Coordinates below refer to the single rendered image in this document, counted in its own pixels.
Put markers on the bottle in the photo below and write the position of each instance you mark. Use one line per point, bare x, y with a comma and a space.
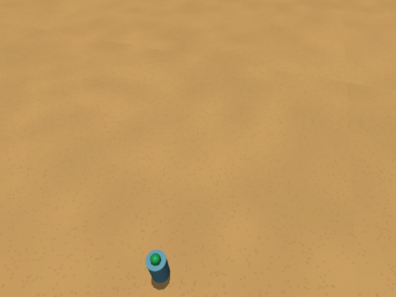
157, 265

